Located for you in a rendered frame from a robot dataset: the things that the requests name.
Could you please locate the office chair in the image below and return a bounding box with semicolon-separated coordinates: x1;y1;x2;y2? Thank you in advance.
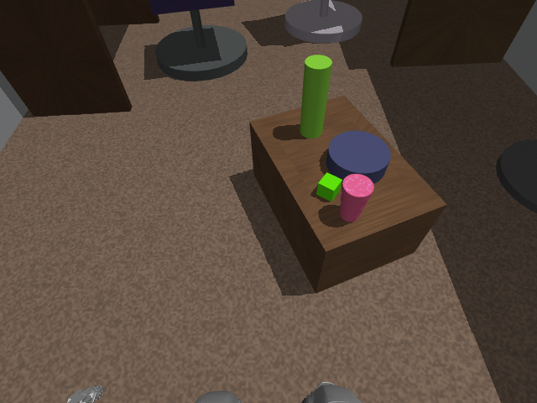
149;0;248;81
285;0;362;44

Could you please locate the left robot hand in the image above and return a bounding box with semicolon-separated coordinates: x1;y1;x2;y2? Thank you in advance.
67;385;103;403

